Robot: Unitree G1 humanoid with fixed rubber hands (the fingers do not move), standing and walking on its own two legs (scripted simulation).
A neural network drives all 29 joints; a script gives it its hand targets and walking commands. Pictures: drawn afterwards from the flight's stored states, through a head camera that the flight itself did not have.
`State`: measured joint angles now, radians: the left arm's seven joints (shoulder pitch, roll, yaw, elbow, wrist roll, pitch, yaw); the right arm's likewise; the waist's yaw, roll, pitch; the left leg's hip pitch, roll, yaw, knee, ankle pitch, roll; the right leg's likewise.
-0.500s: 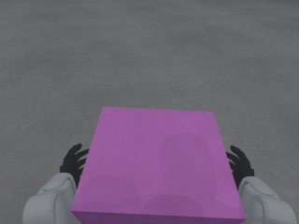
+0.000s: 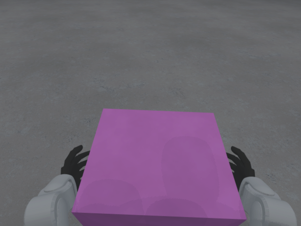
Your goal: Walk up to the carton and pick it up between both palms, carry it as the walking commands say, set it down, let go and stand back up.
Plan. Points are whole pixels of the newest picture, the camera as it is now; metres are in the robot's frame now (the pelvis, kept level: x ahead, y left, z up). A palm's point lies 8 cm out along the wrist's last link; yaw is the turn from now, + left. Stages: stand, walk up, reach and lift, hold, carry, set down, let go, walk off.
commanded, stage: carry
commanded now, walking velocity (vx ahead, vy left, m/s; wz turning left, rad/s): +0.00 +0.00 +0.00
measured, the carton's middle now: (155, 180) +0.27 +0.00 +0.00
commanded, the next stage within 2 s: none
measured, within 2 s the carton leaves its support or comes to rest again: neither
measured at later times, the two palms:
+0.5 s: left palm (72, 177) +0.23 +0.20 +0.08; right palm (241, 178) +0.24 -0.19 +0.09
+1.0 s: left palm (67, 175) +0.23 +0.21 +0.09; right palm (239, 172) +0.25 -0.19 +0.10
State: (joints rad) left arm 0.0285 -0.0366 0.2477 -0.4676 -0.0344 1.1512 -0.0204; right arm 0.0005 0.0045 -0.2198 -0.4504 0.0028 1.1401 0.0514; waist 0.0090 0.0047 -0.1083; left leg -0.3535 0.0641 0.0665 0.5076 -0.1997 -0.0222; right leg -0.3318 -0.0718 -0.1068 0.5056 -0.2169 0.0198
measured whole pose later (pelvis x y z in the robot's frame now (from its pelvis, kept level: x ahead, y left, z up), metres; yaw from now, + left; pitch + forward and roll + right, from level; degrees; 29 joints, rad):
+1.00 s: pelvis +0.01 +0.00 +0.00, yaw +2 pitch +3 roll -1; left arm 0.06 -0.05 0.24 -0.52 -0.04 1.14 -0.02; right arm 0.04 0.00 -0.22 -0.49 0.02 1.12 0.06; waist 0.00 0.00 -0.13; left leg -0.34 0.05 0.04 0.50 -0.22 -0.02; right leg -0.30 -0.09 -0.14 0.49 -0.28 0.03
